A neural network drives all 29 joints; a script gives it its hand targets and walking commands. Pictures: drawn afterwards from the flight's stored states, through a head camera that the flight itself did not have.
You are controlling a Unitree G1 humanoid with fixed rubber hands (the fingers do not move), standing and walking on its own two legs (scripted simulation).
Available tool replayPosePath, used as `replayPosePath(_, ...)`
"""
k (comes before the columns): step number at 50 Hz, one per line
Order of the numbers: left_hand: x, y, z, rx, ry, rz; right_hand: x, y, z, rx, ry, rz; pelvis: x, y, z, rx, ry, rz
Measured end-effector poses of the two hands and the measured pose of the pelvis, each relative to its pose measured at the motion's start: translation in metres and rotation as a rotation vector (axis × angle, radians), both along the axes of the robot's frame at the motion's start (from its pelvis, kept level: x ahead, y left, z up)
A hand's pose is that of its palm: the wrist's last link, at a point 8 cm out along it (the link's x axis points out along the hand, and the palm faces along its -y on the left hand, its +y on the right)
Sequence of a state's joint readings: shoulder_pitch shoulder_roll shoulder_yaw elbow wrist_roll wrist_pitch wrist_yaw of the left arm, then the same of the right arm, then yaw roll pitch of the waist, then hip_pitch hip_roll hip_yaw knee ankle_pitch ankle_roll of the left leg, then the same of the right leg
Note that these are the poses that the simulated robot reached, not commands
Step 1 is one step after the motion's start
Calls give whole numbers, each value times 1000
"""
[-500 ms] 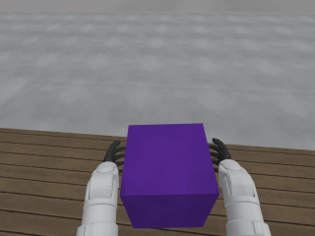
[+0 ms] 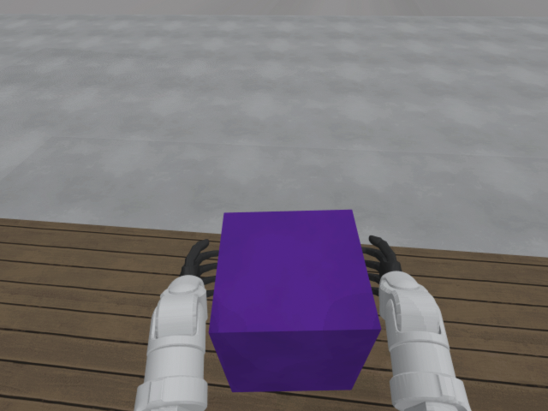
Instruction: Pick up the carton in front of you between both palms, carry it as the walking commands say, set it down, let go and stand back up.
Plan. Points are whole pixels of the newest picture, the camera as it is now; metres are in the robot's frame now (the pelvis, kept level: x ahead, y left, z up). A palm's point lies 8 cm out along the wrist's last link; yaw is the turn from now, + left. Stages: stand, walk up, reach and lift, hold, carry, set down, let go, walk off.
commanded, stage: hold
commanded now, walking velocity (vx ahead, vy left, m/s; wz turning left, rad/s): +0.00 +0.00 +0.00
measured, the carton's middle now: (289, 304) +0.30 +0.00 -0.02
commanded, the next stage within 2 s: carry in 0.80 s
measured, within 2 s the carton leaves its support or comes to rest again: neither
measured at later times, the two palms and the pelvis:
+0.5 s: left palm (192, 287) +0.29 +0.15 +0.05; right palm (389, 282) +0.29 -0.15 +0.05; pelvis +0.01 +0.00 +0.00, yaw +0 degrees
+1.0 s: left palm (198, 269) +0.31 +0.14 +0.06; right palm (392, 267) +0.31 -0.16 +0.06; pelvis +0.02 -0.01 -0.01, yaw -1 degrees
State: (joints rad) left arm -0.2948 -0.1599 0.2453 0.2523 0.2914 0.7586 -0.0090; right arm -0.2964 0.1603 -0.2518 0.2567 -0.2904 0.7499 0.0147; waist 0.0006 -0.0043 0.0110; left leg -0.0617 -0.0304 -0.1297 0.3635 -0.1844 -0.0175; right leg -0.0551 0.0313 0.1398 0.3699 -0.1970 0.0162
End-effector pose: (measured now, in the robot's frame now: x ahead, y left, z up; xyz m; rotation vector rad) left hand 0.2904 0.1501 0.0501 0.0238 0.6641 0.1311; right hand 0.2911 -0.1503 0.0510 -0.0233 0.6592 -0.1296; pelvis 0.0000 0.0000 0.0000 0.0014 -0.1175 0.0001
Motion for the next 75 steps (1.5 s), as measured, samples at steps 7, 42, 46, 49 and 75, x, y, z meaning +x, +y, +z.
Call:
replayPosePath(7,1,0,0,6,2,-4,1,0,0,-6,2,5,4,0,1,0,1,0)
replayPosePath(42,1,0,-1,4,-4,-2,0,0,-1,-4,-3,0,2,0,-2,1,40,-5)
replayPosePath(46,8,-1,3,-5,-25,3,7,-1,4,3,-25,-6,9,-1,-4,4,100,-15)
replayPosePath(49,18,-6,9,-12,-53,5,16,-6,9,13,-53,-17,19,-4,-9,5,129,-24)
replayPosePath(75,234,-54,27,-51,20,2,220,-53,23,82,19,-103,248,-41,-18,-20,205,6)
